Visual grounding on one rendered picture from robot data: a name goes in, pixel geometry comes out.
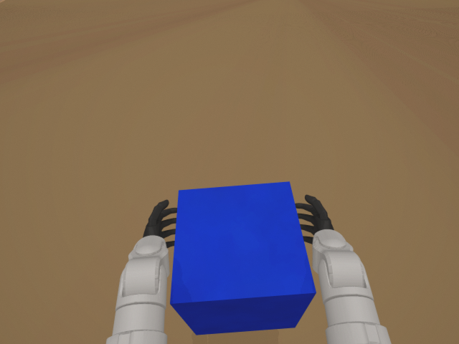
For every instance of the left robot forearm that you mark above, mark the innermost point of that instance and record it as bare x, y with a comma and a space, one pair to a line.
141, 300

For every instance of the left robot hand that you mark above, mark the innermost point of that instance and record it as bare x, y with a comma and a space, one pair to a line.
155, 223

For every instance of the carton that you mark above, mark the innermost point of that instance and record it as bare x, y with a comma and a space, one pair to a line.
240, 261

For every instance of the right robot forearm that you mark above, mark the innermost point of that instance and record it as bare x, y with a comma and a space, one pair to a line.
350, 310

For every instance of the right robot hand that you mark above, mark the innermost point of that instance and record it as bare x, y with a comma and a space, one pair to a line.
319, 219

